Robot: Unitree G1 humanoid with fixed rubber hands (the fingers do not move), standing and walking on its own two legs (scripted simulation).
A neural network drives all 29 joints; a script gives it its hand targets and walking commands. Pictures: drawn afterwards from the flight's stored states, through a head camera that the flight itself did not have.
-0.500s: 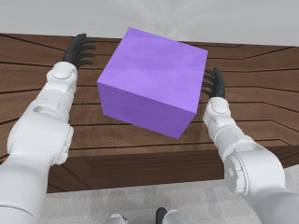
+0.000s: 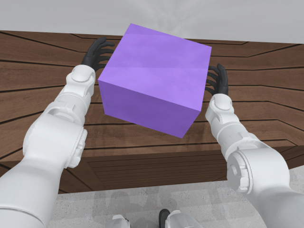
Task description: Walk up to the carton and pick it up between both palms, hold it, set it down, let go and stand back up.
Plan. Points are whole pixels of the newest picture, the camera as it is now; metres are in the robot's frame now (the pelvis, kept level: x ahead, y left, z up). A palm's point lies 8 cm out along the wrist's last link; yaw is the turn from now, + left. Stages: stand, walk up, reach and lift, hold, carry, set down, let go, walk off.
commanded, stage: reach and lift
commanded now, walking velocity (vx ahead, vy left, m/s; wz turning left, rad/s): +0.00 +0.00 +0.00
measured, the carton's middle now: (156, 81) +0.50 -0.04 +0.02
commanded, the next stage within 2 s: none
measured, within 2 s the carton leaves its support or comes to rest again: leaves its support in 1.92 s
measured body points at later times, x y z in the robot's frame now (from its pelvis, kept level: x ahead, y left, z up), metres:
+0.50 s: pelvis +0.00 +0.00 +0.00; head +0.10 +0.05 +0.44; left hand +0.52 +0.14 +0.08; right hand +0.43 -0.20 +0.06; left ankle +0.01 +0.07 -0.71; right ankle +0.03 -0.15 -0.71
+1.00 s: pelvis +0.01 -0.01 +0.00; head +0.11 +0.04 +0.44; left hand +0.52 +0.13 +0.08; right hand +0.43 -0.21 +0.06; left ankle +0.01 +0.07 -0.71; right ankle +0.03 -0.15 -0.71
